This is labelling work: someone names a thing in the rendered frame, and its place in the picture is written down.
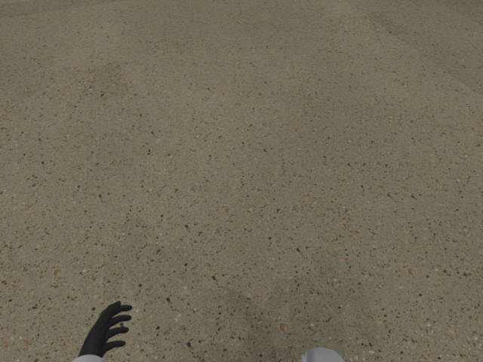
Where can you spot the robot left hand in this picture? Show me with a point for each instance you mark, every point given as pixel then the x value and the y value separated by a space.
pixel 96 341

